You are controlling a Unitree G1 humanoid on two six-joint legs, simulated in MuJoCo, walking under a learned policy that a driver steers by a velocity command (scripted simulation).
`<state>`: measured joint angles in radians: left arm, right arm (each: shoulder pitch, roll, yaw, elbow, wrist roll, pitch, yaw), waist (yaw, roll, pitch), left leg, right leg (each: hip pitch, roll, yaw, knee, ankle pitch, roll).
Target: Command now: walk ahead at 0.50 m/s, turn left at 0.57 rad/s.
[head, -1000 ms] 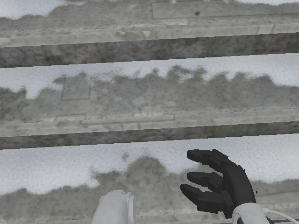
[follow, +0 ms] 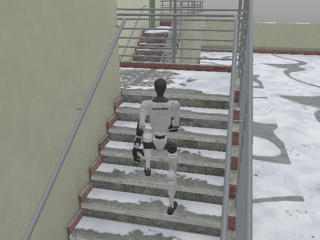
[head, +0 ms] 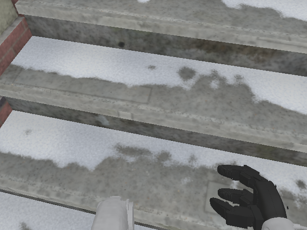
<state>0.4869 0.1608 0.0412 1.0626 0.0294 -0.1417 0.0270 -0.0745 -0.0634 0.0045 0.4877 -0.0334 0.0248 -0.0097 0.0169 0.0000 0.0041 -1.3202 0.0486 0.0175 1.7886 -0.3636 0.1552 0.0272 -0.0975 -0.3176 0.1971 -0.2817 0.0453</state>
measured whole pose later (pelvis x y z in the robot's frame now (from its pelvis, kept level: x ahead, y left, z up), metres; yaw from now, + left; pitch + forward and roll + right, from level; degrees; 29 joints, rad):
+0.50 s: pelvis +0.30 +0.06 +0.17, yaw +14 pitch +4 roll -3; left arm -0.13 -0.01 -0.09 0.46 0.05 -0.03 0.02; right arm 0.48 -0.17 -0.04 0.98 0.00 -0.09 -0.03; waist -0.07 0.01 0.00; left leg -0.08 -0.08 -0.11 0.24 -0.22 0.11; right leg -1.33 -0.05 -0.15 1.83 -0.30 -0.09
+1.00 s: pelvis +0.60 +0.11 +0.32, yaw +1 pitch +5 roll +3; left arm 0.53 0.14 0.04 0.96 0.00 -0.09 0.04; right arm -0.07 -0.03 0.07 0.49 -0.06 -0.03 0.00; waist 0.12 -0.01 0.01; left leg -1.26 0.07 0.10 1.67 -0.36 0.08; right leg -0.04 0.07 0.13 0.28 -0.29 -0.13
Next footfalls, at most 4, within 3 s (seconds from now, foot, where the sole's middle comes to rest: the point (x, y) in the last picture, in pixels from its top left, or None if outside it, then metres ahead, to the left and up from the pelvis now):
0.08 left None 0.26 0.11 -0.62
0.60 right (155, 179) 0.53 0.04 -0.46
1.06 left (105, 78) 0.85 0.23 -0.30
1.58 right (188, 5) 1.07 -0.08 -0.14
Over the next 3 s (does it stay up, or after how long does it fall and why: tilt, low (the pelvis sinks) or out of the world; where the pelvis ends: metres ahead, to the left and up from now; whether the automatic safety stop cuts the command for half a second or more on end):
stays up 1.57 -0.13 0.80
